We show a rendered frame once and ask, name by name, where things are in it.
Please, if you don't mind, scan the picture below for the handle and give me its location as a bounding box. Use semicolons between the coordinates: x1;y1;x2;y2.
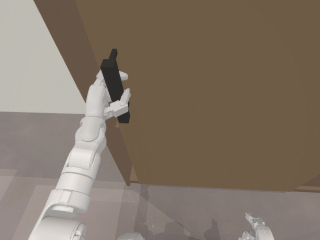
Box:
100;48;130;124

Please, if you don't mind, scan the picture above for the robot left upper arm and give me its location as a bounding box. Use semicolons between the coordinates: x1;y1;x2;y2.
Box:
31;215;87;240

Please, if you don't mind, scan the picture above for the robot left forearm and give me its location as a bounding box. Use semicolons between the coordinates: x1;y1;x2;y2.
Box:
28;116;107;240

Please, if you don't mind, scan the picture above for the robot left hand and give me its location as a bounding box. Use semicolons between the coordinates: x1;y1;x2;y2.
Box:
85;70;131;121

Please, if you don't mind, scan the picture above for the wardrobe door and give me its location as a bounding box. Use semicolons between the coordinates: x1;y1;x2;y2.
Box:
301;174;320;187
75;0;320;192

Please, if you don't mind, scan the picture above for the robot right hand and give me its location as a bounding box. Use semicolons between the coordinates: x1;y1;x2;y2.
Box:
238;212;274;240

